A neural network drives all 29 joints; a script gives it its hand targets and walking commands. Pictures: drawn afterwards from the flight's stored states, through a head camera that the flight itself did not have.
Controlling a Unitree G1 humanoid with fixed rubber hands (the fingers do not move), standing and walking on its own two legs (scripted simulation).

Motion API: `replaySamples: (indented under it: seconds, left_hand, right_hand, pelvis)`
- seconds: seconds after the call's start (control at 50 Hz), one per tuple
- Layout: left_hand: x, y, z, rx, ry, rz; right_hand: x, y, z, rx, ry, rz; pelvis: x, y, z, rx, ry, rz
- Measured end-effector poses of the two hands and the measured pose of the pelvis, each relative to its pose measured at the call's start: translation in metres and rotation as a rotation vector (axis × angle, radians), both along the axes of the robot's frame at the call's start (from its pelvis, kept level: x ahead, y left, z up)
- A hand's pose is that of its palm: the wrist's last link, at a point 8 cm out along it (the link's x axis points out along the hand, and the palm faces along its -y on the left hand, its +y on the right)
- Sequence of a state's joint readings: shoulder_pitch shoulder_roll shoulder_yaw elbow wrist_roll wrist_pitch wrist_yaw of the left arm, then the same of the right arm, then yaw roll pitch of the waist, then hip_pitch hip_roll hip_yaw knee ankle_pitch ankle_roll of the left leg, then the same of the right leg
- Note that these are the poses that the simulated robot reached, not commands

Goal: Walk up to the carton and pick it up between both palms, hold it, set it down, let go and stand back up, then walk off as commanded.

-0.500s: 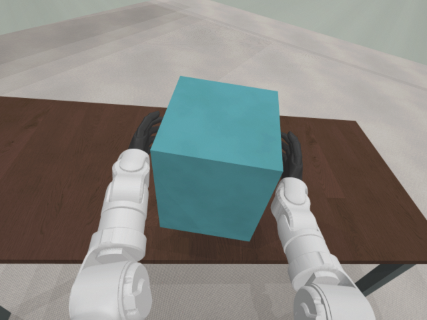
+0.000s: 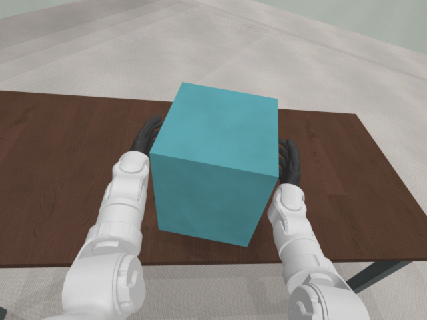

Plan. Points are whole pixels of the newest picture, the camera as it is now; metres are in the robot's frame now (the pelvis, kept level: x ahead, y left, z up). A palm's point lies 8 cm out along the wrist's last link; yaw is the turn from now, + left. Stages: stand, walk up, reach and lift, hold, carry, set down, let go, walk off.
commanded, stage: set down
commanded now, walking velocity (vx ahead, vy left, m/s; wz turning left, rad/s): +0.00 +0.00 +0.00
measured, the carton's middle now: (215, 167) +0.41 -0.04 +0.05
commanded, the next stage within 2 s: none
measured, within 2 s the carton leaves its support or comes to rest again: rests again in 1.20 s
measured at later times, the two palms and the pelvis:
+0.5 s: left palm (143, 153) +0.44 +0.11 +0.07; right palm (282, 188) +0.35 -0.17 +0.06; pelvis +0.00 +0.00 +0.00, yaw +0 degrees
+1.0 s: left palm (146, 157) +0.45 +0.10 +0.05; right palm (277, 194) +0.35 -0.17 +0.04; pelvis +0.00 +0.00 +0.00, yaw +0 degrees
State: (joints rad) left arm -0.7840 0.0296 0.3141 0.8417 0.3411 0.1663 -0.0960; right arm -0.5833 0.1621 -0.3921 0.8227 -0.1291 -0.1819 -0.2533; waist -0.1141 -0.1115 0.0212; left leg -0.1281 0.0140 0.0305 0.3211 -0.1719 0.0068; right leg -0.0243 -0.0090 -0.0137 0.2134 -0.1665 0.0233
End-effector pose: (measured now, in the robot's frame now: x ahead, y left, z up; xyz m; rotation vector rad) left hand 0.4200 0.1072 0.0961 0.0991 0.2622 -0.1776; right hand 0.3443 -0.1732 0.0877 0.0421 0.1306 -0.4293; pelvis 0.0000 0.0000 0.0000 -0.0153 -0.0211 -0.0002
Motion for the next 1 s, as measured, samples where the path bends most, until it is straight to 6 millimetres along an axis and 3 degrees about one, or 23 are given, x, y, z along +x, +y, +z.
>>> replaySamples:
  seconds: [1.0]
  left_hand:
    - [0.030,-0.005,-0.045,0.027,0.090,-0.083]
  right_hand:
    - [0.003,0.004,-0.053,0.012,0.096,-0.086]
  pelvis:
    - [0.001,0.000,-0.002,-0.010,0.190,-0.007]
